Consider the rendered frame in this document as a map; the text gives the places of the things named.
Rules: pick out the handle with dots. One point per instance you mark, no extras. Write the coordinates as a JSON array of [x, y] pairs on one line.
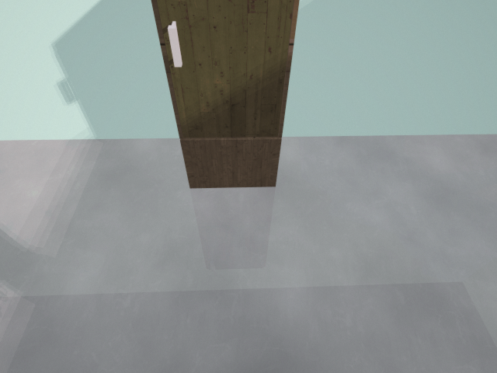
[[174, 41]]

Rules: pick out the cupboard door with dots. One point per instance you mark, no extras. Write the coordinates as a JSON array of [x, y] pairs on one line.
[[234, 58]]

